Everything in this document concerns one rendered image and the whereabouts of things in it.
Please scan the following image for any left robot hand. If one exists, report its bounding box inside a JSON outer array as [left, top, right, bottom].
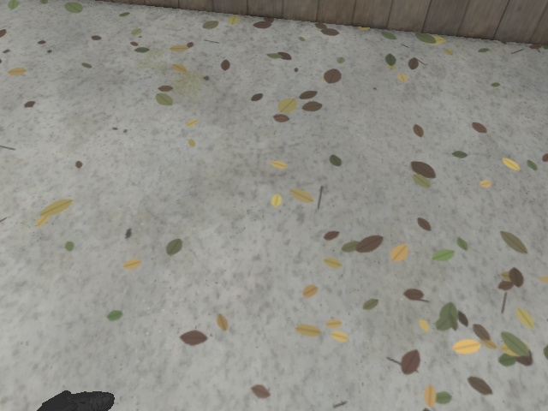
[[37, 390, 115, 411]]

